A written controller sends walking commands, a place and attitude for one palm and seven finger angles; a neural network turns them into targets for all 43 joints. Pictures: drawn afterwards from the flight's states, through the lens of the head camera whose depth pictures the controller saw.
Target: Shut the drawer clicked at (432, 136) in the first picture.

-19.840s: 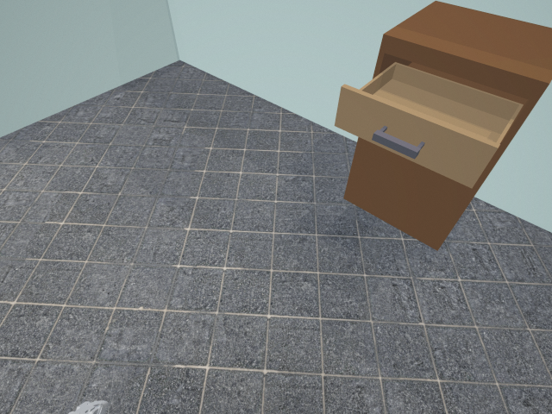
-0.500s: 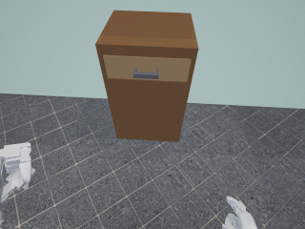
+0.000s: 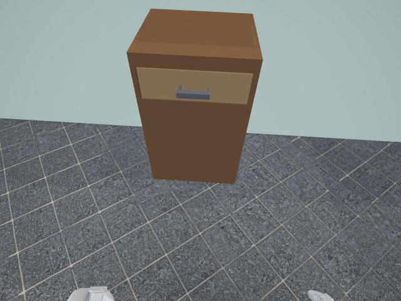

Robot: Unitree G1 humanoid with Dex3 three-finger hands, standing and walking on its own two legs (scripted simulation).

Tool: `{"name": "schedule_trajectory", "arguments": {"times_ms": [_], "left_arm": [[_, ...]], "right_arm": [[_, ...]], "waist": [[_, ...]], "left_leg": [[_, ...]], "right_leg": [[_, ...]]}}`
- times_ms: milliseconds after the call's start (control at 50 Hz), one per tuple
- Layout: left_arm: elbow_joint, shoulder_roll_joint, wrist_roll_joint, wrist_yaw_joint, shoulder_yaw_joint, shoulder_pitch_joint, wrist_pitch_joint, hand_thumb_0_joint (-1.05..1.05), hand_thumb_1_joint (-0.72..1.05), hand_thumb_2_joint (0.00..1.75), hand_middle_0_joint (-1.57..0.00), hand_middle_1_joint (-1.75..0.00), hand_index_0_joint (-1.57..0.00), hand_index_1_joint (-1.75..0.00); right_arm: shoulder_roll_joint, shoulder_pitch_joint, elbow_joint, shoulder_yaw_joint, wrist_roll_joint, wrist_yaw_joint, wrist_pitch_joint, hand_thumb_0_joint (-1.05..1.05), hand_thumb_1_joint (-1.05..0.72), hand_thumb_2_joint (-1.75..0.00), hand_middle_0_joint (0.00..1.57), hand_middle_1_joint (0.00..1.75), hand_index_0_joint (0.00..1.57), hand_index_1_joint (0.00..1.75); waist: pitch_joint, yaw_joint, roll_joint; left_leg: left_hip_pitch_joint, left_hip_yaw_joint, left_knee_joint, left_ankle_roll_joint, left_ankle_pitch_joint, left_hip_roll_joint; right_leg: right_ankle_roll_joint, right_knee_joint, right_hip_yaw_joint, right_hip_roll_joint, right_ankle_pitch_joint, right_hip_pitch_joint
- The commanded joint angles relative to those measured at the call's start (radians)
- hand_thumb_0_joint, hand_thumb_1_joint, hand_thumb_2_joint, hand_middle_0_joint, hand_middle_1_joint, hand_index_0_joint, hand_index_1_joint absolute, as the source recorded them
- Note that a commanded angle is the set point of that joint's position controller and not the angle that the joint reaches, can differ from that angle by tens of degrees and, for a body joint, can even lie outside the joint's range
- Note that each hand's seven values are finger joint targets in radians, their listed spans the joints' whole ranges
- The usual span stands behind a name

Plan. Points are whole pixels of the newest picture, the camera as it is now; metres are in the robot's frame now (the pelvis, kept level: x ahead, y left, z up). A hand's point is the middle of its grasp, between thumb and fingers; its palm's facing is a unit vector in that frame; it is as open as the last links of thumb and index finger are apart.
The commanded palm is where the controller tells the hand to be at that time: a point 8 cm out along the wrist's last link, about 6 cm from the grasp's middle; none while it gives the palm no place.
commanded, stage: let the arm hang, fingers relaxed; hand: left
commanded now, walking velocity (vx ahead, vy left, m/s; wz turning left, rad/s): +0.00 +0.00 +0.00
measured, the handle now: (193, 91) +0.86 +0.05 -0.09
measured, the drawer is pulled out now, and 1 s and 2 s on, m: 0.00 0.00 0.00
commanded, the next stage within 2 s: look to check the result in 0.86 s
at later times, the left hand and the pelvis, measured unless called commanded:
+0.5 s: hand out of the picture -0.05 +0.21 -0.15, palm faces +0.01 -0.97 -0.24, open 6.8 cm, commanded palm none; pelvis -0.01 +0.01 +0.02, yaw +0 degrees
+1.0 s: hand out of the picture +0.02 +0.17 -0.16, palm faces +0.01 -0.98 -0.20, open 7.4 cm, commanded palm none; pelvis +0.00 -0.01 +0.02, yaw +0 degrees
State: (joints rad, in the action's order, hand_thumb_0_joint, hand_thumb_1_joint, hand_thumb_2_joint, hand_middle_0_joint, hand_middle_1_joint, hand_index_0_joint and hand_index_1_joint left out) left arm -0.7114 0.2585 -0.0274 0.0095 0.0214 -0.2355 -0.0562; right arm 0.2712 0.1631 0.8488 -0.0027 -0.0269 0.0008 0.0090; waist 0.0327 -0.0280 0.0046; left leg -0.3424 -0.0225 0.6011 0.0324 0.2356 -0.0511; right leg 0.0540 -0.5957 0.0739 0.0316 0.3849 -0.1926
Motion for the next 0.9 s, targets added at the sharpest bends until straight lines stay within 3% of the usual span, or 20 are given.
{"name": "schedule_trajectory", "arguments": {"times_ms": [0, 100, 120, 140, 200, 340, 420, 560, 620, 780, 880], "left_arm": [[-0.086, 0.12, 0.015, 0.011, 0.023, -0.015, 0.051, 0.0, 0.9, 0.9, -0.88, -1.04, -0.88, -1.04], [-0.261, 0.075, 0.017, 0.012, 0.026, -0.062, 0.06, 0.0, 0.9, 0.9, -0.68, -0.82, -0.68, -0.82], [-0.284, 0.076, 0.02, 0.01, 0.022, -0.061, 0.061, 0.0, 0.9, 0.9, -0.64, -0.78, -0.64, -0.78], [-0.302, 0.079, 0.019, 0.011, 0.02, -0.066, 0.063, 0.0, 0.9, 0.9, -0.6, -0.73, -0.6, -0.73], [-0.352, 0.065, 0.021, 0.011, 0.011, -0.074, 0.065, 0.0, 0.9, 0.9, -0.48, -0.6, -0.48, -0.6], [-0.413, 0.05, 0.02, 0.019, 0.004, -0.117, 0.062, 0.0, 0.9, 0.9, -0.2, -0.3, -0.2, -0.3], [-0.422, 0.038, 0.018, 0.02, 0.006, -0.125, 0.061, 0.0, 0.9, 0.9, -0.2, -0.3, -0.2, -0.3], [-0.419, 0.027, 0.018, 0.025, 0.008, -0.118, 0.07, 0.0, 0.9, 0.9, -0.2, -0.3, -0.2, -0.3], [-0.415, 0.021, 0.018, 0.025, 0.008, -0.107, 0.071, 0.0, 0.9, 0.9, -0.2, -0.3, -0.2, -0.3], [-0.406, 0.021, 0.021, 0.027, 0.011, -0.084, 0.076, 0.0, 0.9, 0.9, -0.2, -0.3, -0.2, -0.3], [-0.406, 0.017, 0.022, 0.029, 0.011, -0.077, 0.074, 0.0, 0.9, 0.9, -0.2, -0.3, -0.2, -0.3]], "right_arm": [[0.09, -0.002, 0.003, -0.018, 0.002, -0.022, -0.009, 0.0, -0.9, -0.9, 0.2, 0.3, 0.2, 0.3], [0.058, 0.06, 0.107, -0.019, 0.005, -0.037, -0.01, 0.0, -0.9, -0.9, 0.2, 0.3, 0.2, 0.3], [0.058, 0.072, 0.122, -0.019, 0.006, -0.039, -0.009, 0.0, -0.9, -0.9, 0.2, 0.3, 0.2, 0.3], [0.066, 0.086, 0.134, -0.024, 0.008, -0.041, -0.009, 0.0, -0.9, -0.9, 0.2, 0.3, 0.2, 0.3], [0.057, 0.119, 0.177, -0.025, 0.011, -0.043, -0.008, 0.0, -0.9, -0.9, 0.2, 0.3, 0.2, 0.3], [0.045, 0.151, 0.229, -0.027, 0.012, -0.046, -0.007, 0.0, -0.9, -0.9, 0.2, 0.3, 0.2, 0.3], [0.036, 0.158, 0.243, -0.028, 0.009, -0.046, -0.008, 0.0, -0.9, -0.9, 0.2, 0.3, 0.2, 0.3], [0.006, 0.156, 0.256, -0.025, 0.01, -0.044, -0.015, 0.0, -0.9, -0.9, 0.2, 0.3, 0.2, 0.3], [0.007, 0.15, 0.261, -0.024, 0.009, -0.044, -0.017, 0.0, -0.9, -0.9, 0.2, 0.3, 0.2, 0.3], [0.0, 0.15, 0.264, -0.02, 0.01, -0.047, -0.025, 0.0, -0.9, -0.9, 0.2, 0.3, 0.2, 0.3], [-0.003, 0.149, 0.269, -0.017, 0.01, -0.05, -0.024, 0.0, -0.9, -0.9, 0.2, 0.3, 0.2, 0.3]], "waist": [[-0.014, 0.037, -0.134], [-0.045, 0.034, -0.186], [-0.039, 0.033, -0.168], [-0.04, 0.032, -0.106], [-0.015, 0.025, -0.054], [0.039, 0.026, -0.017], [0.065, 0.024, -0.009], [0.058, 0.024, 0.005], [0.067, 0.021, -0.026], [0.03, 0.022, -0.015], [0.043, 0.022, -0.026]], "left_leg": [[0.031, -0.179, -0.197, 0.04, -0.154, 0.14], [0.075, -0.171, -0.239, 0.035, -0.064, 0.139], [0.076, -0.173, -0.248, 0.034, -0.048, 0.14], [0.094, -0.178, -0.247, 0.037, -0.058, 0.145], [0.112, -0.172, -0.261, 0.036, -0.047, 0.147], [0.112, -0.175, -0.304, 0.039, 0.014, 0.148], [0.092, -0.178, -0.326, 0.039, 0.066, 0.146], [0.115, -0.14, -0.291, 0.033, -0.052, 0.134], [0.124, -0.138, -0.285, 0.03, -0.072, 0.132], [0.142, -0.122, -0.257, 0.026, -0.186, 0.136], [0.145, -0.117, -0.25, 0.023, -0.208, 0.136]], "right_leg": [[0.012, 0.202, -0.144, -0.119, -0.131, 0.045], [0.029, 0.269, -0.142, -0.125, -0.11, 0.09], [0.029, 0.275, -0.137, -0.122, -0.101, 0.088], [0.029, 0.285, -0.131, -0.118, -0.103, 0.083], [0.028, 0.305, -0.128, -0.12, -0.093, 0.059], [0.026, 0.301, -0.122, -0.113, -0.041, 0.011], [0.023, 0.294, -0.128, -0.111, -0.016, -0.01], [0.02, 0.301, -0.129, -0.125, -0.065, -0.008], [0.021, 0.301, -0.136, -0.127, -0.074, -0.016], [0.016, 0.3, -0.134, -0.133, -0.172, 0.037], [0.015, 0.306, -0.131, -0.135, -0.196, 0.044]]}}
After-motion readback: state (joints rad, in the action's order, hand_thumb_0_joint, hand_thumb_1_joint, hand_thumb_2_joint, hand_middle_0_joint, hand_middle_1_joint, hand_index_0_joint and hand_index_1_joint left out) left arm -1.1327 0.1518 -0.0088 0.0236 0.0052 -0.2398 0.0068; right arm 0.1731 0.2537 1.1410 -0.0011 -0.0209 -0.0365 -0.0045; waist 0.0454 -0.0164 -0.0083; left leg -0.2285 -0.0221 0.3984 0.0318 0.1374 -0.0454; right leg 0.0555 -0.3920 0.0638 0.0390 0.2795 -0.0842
